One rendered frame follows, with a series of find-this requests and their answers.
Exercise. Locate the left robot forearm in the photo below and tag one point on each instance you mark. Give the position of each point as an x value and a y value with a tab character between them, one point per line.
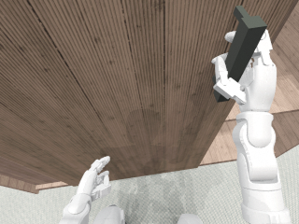
78	210

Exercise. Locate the robot left hand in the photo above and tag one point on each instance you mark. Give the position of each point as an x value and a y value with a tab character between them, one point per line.
94	185

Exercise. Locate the robot right hand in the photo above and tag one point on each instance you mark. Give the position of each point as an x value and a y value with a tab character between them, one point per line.
259	82

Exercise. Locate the right robot forearm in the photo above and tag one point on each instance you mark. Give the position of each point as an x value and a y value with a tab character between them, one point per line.
257	167

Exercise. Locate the handle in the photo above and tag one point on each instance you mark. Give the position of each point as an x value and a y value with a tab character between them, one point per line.
247	37

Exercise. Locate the robot right thigh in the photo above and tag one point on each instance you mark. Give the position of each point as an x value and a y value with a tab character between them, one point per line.
189	219

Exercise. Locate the robot thigh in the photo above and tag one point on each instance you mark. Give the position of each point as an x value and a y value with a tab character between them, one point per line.
110	215
189	219

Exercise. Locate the robot left thigh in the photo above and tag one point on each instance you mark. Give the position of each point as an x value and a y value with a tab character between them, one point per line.
110	215

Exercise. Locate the wardrobe door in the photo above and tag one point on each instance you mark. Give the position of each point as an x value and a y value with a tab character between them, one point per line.
17	171
81	80

